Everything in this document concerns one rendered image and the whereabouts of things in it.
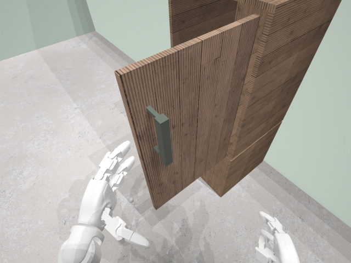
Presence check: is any robot left hand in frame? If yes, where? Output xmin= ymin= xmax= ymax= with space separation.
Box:
xmin=78 ymin=141 xmax=150 ymax=249

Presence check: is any handle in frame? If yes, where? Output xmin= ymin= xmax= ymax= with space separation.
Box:
xmin=146 ymin=106 xmax=173 ymax=166

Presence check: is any left robot forearm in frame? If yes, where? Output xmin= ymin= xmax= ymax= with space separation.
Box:
xmin=56 ymin=224 xmax=105 ymax=263

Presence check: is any cupboard door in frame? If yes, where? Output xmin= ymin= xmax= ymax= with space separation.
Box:
xmin=114 ymin=14 xmax=261 ymax=210

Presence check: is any robot right hand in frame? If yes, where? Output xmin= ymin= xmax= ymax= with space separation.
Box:
xmin=255 ymin=211 xmax=300 ymax=263

